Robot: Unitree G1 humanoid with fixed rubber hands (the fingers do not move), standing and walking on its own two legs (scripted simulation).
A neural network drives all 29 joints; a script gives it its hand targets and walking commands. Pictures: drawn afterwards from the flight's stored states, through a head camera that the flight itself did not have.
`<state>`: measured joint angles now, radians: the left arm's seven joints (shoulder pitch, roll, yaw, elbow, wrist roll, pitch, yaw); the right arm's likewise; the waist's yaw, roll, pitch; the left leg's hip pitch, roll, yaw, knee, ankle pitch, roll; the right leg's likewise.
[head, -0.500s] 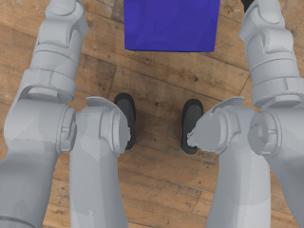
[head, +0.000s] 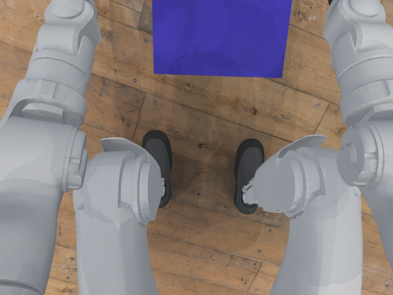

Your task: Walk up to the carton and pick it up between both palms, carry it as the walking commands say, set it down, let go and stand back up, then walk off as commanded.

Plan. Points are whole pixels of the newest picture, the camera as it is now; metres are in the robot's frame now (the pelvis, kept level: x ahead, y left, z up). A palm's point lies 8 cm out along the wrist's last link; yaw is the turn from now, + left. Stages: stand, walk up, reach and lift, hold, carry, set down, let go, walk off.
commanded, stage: reach and lift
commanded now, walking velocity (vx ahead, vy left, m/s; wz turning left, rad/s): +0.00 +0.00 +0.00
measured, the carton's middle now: (214, 8) +0.53 +0.02 -0.26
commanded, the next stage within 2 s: none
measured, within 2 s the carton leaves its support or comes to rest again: leaves its support in 1.44 s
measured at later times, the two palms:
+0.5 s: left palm out of the picture +0.53 +0.19 -0.20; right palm out of the picture +0.55 -0.12 -0.17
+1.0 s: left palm out of the picture +0.54 +0.16 -0.19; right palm out of the picture +0.55 -0.12 -0.18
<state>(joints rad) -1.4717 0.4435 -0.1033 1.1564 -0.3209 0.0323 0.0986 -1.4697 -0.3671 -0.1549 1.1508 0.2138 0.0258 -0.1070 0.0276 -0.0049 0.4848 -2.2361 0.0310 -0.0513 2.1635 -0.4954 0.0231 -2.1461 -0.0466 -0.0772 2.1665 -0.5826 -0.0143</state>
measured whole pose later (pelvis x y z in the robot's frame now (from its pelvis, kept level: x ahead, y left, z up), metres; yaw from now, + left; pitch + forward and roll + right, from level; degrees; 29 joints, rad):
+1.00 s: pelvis +0.00 -0.01 -0.01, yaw +1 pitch +31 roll -3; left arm -1.53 0.34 0.08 1.21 -0.15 0.09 0.06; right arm -1.52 -0.24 -0.14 1.19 0.21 0.05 -0.09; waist 0.00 -0.01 0.45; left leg -2.25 -0.02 -0.07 2.21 -0.50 -0.03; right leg -2.18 0.00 -0.06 2.22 -0.59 -0.01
